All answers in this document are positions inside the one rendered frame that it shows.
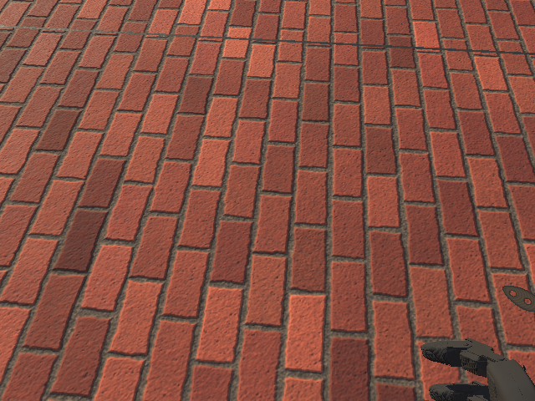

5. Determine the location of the right robot hand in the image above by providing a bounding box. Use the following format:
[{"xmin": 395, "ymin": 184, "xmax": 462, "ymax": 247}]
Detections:
[{"xmin": 417, "ymin": 338, "xmax": 535, "ymax": 401}]

